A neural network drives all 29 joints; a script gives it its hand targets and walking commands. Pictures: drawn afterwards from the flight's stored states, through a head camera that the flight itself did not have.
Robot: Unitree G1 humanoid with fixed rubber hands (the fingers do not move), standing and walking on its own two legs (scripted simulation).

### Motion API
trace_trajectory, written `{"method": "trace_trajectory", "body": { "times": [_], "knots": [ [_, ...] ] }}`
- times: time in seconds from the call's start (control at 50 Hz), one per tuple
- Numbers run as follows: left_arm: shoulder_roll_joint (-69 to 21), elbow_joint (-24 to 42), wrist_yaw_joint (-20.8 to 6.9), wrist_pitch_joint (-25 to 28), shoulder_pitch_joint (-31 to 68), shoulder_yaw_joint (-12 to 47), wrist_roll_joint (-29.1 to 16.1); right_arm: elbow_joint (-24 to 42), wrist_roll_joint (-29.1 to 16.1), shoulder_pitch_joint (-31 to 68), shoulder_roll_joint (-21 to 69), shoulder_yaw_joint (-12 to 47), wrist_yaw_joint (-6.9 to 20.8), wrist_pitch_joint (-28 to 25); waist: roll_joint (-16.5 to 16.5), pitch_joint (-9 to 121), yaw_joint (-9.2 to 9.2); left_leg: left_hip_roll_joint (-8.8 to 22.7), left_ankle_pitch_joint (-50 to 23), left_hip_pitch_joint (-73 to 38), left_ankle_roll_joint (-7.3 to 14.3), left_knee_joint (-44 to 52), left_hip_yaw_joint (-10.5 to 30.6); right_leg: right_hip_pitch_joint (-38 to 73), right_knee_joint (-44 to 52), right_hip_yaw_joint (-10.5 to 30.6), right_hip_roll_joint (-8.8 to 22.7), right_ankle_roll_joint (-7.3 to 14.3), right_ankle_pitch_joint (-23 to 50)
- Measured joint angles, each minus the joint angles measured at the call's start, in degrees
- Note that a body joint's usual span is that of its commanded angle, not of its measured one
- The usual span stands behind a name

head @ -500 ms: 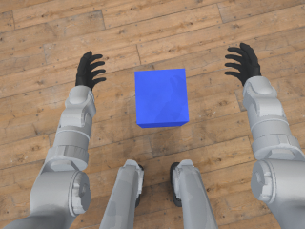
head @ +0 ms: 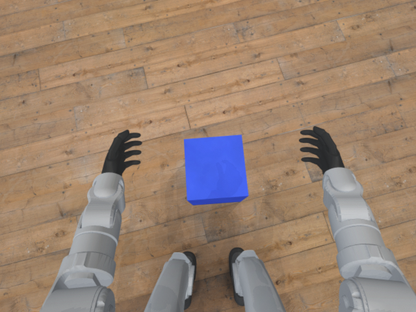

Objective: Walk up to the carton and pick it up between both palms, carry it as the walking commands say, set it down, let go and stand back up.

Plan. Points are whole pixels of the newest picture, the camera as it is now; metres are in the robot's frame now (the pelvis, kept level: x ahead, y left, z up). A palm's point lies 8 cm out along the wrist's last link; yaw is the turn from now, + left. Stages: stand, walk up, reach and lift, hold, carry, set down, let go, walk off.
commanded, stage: let go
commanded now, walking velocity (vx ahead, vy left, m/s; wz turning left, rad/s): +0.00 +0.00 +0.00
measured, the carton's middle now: (214, 173) +0.46 +0.00 -0.56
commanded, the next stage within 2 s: stand in 0.92 s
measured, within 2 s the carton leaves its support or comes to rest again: neither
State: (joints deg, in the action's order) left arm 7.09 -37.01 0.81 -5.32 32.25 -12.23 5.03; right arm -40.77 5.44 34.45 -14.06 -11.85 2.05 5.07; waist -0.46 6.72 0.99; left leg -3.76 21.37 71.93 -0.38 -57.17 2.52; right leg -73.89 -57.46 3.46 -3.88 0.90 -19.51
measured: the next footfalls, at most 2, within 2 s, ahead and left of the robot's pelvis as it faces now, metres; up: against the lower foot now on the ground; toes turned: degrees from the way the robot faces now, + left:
none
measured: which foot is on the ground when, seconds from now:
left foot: down 0.00-1.00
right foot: down 0.00-1.00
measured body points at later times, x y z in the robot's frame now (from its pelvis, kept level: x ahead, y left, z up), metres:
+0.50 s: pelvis +0.03 +0.00 +0.06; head +0.09 -0.01 +0.51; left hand +0.24 +0.23 +0.00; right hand +0.24 -0.24 +0.00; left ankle +0.03 +0.12 -0.65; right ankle +0.04 -0.10 -0.65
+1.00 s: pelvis +0.03 +0.02 +0.08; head +0.03 +0.02 +0.53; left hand +0.19 +0.26 +0.00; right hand +0.20 -0.23 +0.01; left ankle +0.03 +0.12 -0.65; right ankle +0.04 -0.10 -0.65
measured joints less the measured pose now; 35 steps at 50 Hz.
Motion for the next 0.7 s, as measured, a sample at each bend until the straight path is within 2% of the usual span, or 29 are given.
{"method": "trace_trajectory", "body": {
  "times": [0.24,0.4,0.54,0.6,0.7],
  "knots": [
    [0.6,10.8,-1.9,-0.7,-19.0,4.9,-0.8,13.6,-1.2,-19.2,1.2,4.4,1.2,1.1,-0.2,-1.7,-0.61,0.0,0.5,-11.9,0.1,3.4,0.4,11.9,3.1,-0.2,0.3,0.2,-0.8],
    [2.1,18.1,-2.2,-0.6,-34.7,6.7,-2.2,22.5,-2.6,-35.9,1.1,7.4,2.0,1.6,0.2,-3.8,-1.32,0.0,-0.5,-27.8,0.3,8.7,1.1,27.7,7.7,-0.7,0.6,0.7,-1.3],
    [3.6,17.9,-3.7,-1.4,-42.6,8.6,-3.0,22.2,-4.7,-46.3,1.7,8.9,1.1,1.9,1.0,-7.2,-0.57,0.9,-1.1,-48.5,0.7,17.6,1.1,48.3,16.8,-0.5,0.5,1.0,0.3],
    [4.1,14.8,-4.9,-2.3,-41.1,8.9,-2.2,19.7,-4.6,-45.2,1.8,8.6,0.9,2.4,0.5,-9.4,-0.19,1.5,-1.3,-53.8,0.6,19.0,0.8,53.8,18.9,-0.3,0.1,0.9,1.1],
    [4.9,12.0,-5.7,-4.0,-39.1,9.5,-0.9,17.4,-3.7,-41.7,2.2,8.4,1.1,3.9,-0.1,-11.8,-0.56,1.8,-1.4,-57.4,0.9,19.3,0.4,57.8,20.2,-0.2,0.0,0.6,1.8]
  ]
}}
